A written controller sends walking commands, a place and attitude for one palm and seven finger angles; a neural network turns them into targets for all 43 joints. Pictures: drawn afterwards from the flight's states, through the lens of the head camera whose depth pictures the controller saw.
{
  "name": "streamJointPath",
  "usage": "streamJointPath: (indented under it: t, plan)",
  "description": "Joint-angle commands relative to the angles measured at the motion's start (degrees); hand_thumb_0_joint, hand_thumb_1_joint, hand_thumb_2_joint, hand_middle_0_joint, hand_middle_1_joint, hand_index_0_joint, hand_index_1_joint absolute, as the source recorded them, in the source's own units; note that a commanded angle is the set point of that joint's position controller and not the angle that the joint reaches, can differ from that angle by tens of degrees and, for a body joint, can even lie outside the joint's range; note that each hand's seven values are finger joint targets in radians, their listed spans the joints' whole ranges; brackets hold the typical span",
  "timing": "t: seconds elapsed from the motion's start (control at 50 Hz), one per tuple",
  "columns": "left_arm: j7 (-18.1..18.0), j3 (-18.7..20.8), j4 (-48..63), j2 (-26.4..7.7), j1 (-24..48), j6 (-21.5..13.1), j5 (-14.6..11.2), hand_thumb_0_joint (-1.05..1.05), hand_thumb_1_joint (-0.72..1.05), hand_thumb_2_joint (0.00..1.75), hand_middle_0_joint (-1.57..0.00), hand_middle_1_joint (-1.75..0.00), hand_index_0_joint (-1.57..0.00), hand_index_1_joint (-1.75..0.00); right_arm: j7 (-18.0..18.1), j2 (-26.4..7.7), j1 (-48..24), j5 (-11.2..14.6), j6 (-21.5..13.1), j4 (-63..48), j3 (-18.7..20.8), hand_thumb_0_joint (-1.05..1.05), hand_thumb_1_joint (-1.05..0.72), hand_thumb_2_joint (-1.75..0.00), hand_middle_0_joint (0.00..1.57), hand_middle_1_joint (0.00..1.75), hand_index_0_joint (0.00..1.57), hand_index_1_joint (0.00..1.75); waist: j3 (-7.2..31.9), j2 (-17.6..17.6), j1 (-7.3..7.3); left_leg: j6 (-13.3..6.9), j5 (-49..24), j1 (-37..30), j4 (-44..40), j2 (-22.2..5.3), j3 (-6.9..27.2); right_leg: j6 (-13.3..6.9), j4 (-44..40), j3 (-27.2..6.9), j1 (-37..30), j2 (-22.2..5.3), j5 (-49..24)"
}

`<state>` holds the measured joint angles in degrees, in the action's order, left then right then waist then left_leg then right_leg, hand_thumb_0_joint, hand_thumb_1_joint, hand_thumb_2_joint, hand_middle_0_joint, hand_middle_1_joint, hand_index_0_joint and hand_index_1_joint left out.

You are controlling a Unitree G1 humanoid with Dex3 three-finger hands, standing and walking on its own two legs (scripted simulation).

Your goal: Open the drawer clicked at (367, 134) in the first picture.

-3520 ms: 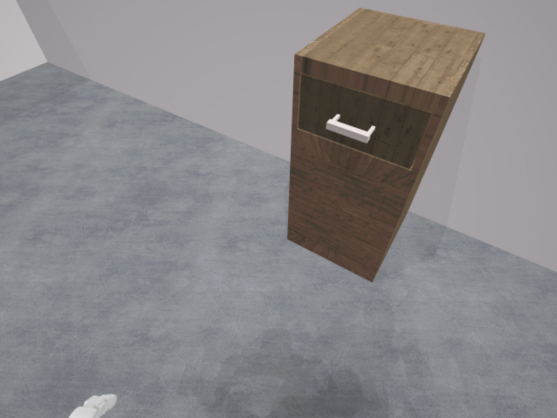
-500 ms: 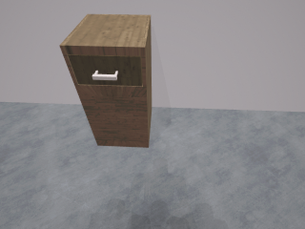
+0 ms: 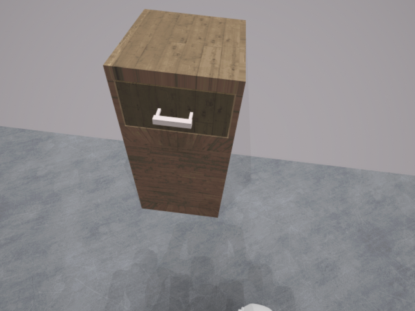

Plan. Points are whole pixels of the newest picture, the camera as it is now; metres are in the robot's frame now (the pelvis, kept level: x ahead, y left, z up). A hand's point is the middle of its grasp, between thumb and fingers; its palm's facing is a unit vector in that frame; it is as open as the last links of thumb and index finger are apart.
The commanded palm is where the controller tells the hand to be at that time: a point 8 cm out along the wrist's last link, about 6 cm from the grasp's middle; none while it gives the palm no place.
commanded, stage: take the last steps up to it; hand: left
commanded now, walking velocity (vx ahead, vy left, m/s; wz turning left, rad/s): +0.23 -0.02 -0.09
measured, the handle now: (173, 117) +0.67 +0.15 -0.06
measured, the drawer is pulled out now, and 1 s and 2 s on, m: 0.00 0.00 0.00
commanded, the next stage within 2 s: come to a stop and stand still in 0.18 s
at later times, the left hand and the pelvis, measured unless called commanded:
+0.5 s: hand (150, 267) +0.24 +0.15 -0.16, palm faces +0.02 -0.98 -0.21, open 7.1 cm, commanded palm none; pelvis +0.14 -0.02 +0.00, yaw -1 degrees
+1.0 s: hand out of the picture +0.12 +0.24 -0.17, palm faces +0.03 -0.98 -0.21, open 7.4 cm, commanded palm none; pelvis +0.12 +0.05 +0.01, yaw -2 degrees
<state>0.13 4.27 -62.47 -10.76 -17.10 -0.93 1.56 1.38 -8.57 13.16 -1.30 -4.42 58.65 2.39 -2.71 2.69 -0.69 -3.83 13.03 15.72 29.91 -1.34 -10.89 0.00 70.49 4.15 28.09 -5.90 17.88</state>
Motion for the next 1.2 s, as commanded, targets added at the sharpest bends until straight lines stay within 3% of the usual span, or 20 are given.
streamJointPath:
  t: [0.0,0.16,0.26,0.3,0.32,0.34,0.36,0.46,0.58,0.66,0.68,0.7,0.72,0.74,0.8,0.86,0.96,1.06,1.1,1.18]
  plan:
    - [0.4,-0.1,2.2,0.7,-5.9,0.7,0.4,0.00,0.90,0.90,-0.20,-0.30,-0.20,-0.30,0.0,-5.6,5.0,0.1,-0.5,0.1,1.1,0.00,-0.90,-0.90,0.20,0.30,0.20,0.30,-1.1,-6.8,-1.25,-5.1,-1.4,0.7,-21.4,-15.4,12.8,0.7,-5.0,-3.0,3.2,-2.4,-5.0]
    - [0.3,-0.5,7.2,0.5,5.4,0.4,0.1,0.00,0.90,0.90,-0.20,-0.30,-0.20,-0.30,0.0,-5.8,10.6,-0.2,0.1,2.7,1.5,0.00,-0.90,-0.90,0.20,0.30,0.20,0.30,-4.2,-3.9,1.76,-7.5,-7.6,-7.6,-20.0,-16.2,11.6,0.7,-26.3,-0.7,3.2,-1.3,-4.8]
    - [0.0,-0.6,6.9,0.9,5.1,-0.7,0.2,0.00,0.90,0.90,-0.20,-0.30,-0.20,-0.30,0.2,-5.2,12.7,-0.5,1.0,4.8,1.1,0.00,-0.90,-0.90,0.20,0.30,0.20,0.30,-3.1,-4.7,1.69,-5.1,-18.4,-9.4,-10.6,-14.8,8.1,-0.8,-37.0,2.7,-6.1,2.4,-4.2]
    - [-0.8,-0.4,3.5,-1.4,-4.0,-1.8,0.4,0.00,0.90,0.90,-0.20,-0.30,-0.20,-0.30,0.5,-3.3,12.1,0.3,0.9,4.8,0.2,0.00,-0.90,-0.90,0.20,0.30,0.20,0.30,2.8,0.9,-2.16,-0.2,-22.7,-3.4,2.9,-9.1,3.9,-2.2,-43.3,-1.7,-23.0,0.0,-23.4]
    - [-1.7,0.1,2.0,-4.8,-8.5,-2.4,0.3,0.00,0.90,0.90,-0.20,-0.30,-0.20,-0.30,0.5,-1.4,12.9,0.9,0.7,4.0,-0.2,0.00,-0.90,-0.90,0.20,0.30,0.20,0.30,8.7,7.2,-2.46,3.0,-9.4,3.9,10.9,-4.5,1.3,-6.1,-42.3,-13.3,-32.8,-10.4,-46.7]
    - [-2.0,-0.1,1.6,-7.3,-9.3,-2.3,-0.6,0.00,0.90,0.90,-0.20,-0.30,-0.20,-0.30,0.7,-1.3,13.0,1.3,1.6,3.8,-0.3,0.00,-0.90,-0.90,0.20,0.30,0.20,0.30,10.8,7.7,-1.68,5.0,18.8,4.2,18.2,-0.9,3.1,-12.3,-44.5,-16.2,-33.6,-17.5,-66.0]
    - [-2.5,-0.2,2.2,-6.7,-6.1,-1.9,-0.7,0.00,0.90,0.90,-0.20,-0.30,-0.20,-0.30,1.1,-1.3,12.1,1.6,2.7,3.7,-0.1,0.00,-0.90,-0.90,0.20,0.30,0.20,0.30,10.3,5.5,-1.00,4.8,22.2,3.4,22.2,-1.6,7.1,-14.4,-45.2,-14.6,-29.5,-17.5,-69.2]
    - [-3.8,0.7,5.9,-6.0,4.1,0.7,0.1,0.00,0.90,0.90,-0.20,-0.30,-0.20,-0.30,1.0,0.2,8.5,1.3,6.4,3.0,0.8,0.00,-0.90,-0.90,0.20,0.30,0.20,0.30,4.5,-0.5,0.44,5.1,19.0,5.1,25.4,-1.6,9.9,-13.1,-48.3,-9.0,-18.1,-14.8,-50.8]
    - [-3.3,1.4,8.1,-8.0,7.6,1.7,0.4,0.00,0.90,0.90,-0.20,-0.30,-0.20,-0.30,0.0,-1.4,7.0,0.8,7.3,0.1,1.5,0.00,-0.90,-0.90,0.20,0.30,0.20,0.30,7.1,5.8,0.90,6.0,13.3,4.2,20.5,-1.0,8.9,-11.1,-48.8,-6.4,-16.3,-12.2,-37.2]
    - [-2.8,1.5,8.3,-7.7,8.6,2.2,0.1,0.00,0.90,0.90,-0.20,-0.30,-0.20,-0.30,-0.1,-2.5,9.7,0.6,5.9,-0.1,1.4,0.00,-0.90,-0.90,0.20,0.30,0.20,0.30,8.7,7.2,2.60,5.8,0.5,-4.8,0.4,-0.9,7.3,-6.7,-43.8,-5.3,-14.4,-9.2,-22.7]
    - [-2.5,1.1,8.4,-6.2,7.7,2.6,-0.3,0.00,0.90,0.90,-0.20,-0.30,-0.20,-0.30,-0.2,-4.3,10.3,0.5,5.2,0.0,1.4,0.00,-0.90,-0.90,0.20,0.30,0.20,0.30,8.8,1.5,2.78,5.2,-4.5,-8.8,-6.1,-2.7,9.1,-4.4,-39.3,-3.8,-11.2,-6.2,-15.8]
    - [-2.1,0.5,8.8,-3.0,5.4,2.9,-0.8,0.00,0.90,0.90,-0.20,-0.30,-0.20,-0.30,-0.1,-8.7,8.4,-0.2,4.7,-1.2,2.1,0.00,-0.90,-0.90,0.20,0.30,0.20,0.30,7.0,-14.0,1.72,1.9,-11.9,-8.8,-12.0,-13.1,21.7,-0.9,-31.9,0.2,-3.5,0.4,0.7]
    - [-2.1,0.2,9.2,-2.1,6.5,3.3,-0.8,0.00,0.90,0.90,-0.20,-0.30,-0.20,-0.30,0.1,-11.4,4.9,-0.5,5.0,-3.4,2.4,0.00,-0.90,-0.90,0.20,0.30,0.20,0.30,2.9,-20.7,1.64,-2.4,-16.8,0.0,-16.6,-19.5,27.9,0.5,-22.9,-0.6,-3.2,4.6,13.3]
    - [-2.2,0.4,8.5,-3.3,6.5,3.8,-0.6,0.00,0.90,0.90,-0.20,-0.30,-0.20,-0.30,0.5,-10.9,0.6,-0.7,5.2,-4.4,1.8,0.00,-0.90,-0.90,0.20,0.30,0.20,0.30,1.5,-17.2,0.84,-4.5,-8.3,6.0,-18.5,-19.0,25.6,-0.2,-16.9,-5.4,-6.8,3.8,12.7]
    - [-1.7,0.9,5.5,-4.2,2.9,4.1,0.1,0.00,0.90,0.90,-0.20,-0.30,-0.20,-0.30,1.2,-8.4,-4.0,-0.5,4.9,-5.0,0.7,0.00,-0.90,-0.90,0.20,0.30,0.20,0.30,-2.4,-13.1,-1.32,-2.2,0.8,6.1,-18.8,-12.7,19.4,0.1,-9.7,-7.5,-3.7,4.3,5.4]
    - [-1.5,0.0,3.9,-3.8,0.6,3.1,-0.1,0.00,0.90,0.90,-0.20,-0.30,-0.20,-0.30,1.2,-7.9,-1.4,0.2,4.1,-3.8,0.5,0.00,-0.90,-0.90,0.20,0.30,0.20,0.30,1.8,-7.7,-0.69,-2.7,-6.4,-5.2,-17.1,-11.1,16.6,1.4,-13.4,-6.2,-1.3,3.7,2.9]
    - [-1.8,-1.6,3.8,-2.4,2.7,2.6,-0.5,0.00,0.90,0.90,-0.20,-0.30,-0.20,-0.30,1.3,-7.8,3.7,0.4,3.9,-0.7,0.9,0.00,-0.90,-0.90,0.20,0.30,0.20,0.30,5.3,-8.6,2.32,-5.7,-18.8,-15.2,-14.9,-13.6,19.2,1.9,-31.4,-3.9,-7.0,2.5,8.8]
    - [-2.5,-2.5,-0.4,-2.8,-3.7,1.4,-0.6,0.00,0.90,0.90,-0.20,-0.30,-0.20,-0.30,0.6,-6.7,3.4,1.2,3.8,1.6,0.4,0.00,-0.90,-0.90,0.20,0.30,0.20,0.30,6.0,-4.6,0.30,-0.9,-14.2,-8.6,-11.2,-9.1,16.0,0.5,-52.6,-4.8,-20.6,1.5,-8.3]
    - [-2.7,-2.9,-0.7,-3.7,-2.4,0.7,-0.7,0.00,0.90,0.90,-0.20,-0.30,-0.20,-0.30,0.3,-4.6,2.9,1.4,3.7,2.0,-0.3,0.00,-0.90,-0.90,0.20,0.30,0.20,0.30,2.7,-0.7,1.50,2.3,-8.8,-6.8,-11.3,-5.2,12.8,-1.8,-52.4,-8.7,-18.5,-2.9,-12.8]
    - [-2.7,-3.6,-1.3,-2.1,-1.4,0.3,-1.0,0.00,0.90,0.90,-0.20,-0.30,-0.20,-0.30,0.1,-4.8,4.5,0.9,4.0,4.3,-0.8,0.00,-0.90,-0.90,0.20,0.30,0.20,0.30,-1.1,4.6,1.93,2.2,-6.7,-9.4,-12.0,-4.9,12.3,-1.9,-53.3,-7.9,-13.4,-1.5,-7.1]
